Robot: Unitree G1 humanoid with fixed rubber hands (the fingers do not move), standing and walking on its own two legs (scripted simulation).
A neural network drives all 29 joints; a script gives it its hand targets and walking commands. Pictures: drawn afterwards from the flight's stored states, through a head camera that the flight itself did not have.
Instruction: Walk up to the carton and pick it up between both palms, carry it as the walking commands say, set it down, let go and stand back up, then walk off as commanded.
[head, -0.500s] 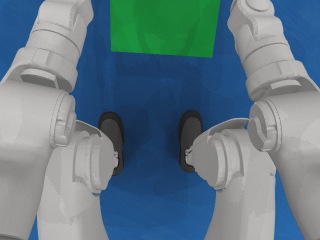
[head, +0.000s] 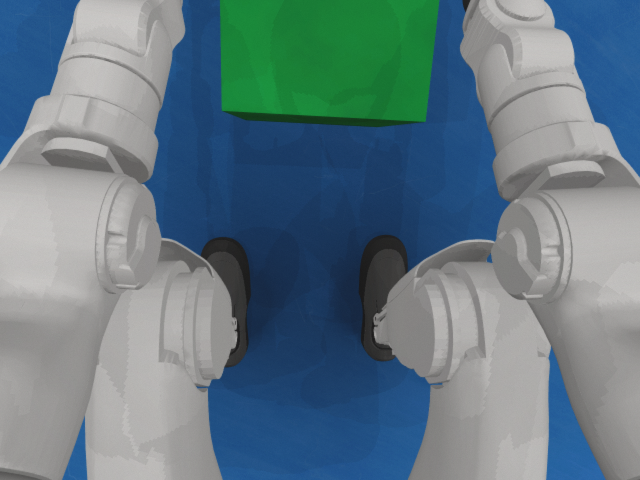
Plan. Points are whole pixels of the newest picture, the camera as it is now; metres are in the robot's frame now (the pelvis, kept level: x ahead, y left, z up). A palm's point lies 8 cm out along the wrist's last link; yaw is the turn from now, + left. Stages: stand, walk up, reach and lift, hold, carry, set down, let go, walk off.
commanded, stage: reach and lift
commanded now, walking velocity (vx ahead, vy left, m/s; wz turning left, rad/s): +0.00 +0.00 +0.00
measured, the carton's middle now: (322, 17) +0.53 +0.00 -0.25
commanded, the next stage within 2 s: none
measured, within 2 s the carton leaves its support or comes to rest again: leaves its support in 0.20 s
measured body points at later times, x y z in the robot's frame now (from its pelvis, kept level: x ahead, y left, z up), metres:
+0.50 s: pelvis +0.00 +0.00 +0.01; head +0.36 +0.02 +0.29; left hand +0.56 +0.14 -0.14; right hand +0.56 -0.14 -0.13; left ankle +0.11 +0.12 -0.31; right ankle +0.12 -0.13 -0.31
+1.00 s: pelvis +0.01 +0.00 +0.05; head +0.35 +0.02 +0.34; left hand +0.56 +0.14 -0.08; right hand +0.55 -0.13 -0.08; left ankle +0.11 +0.12 -0.31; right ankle +0.12 -0.13 -0.31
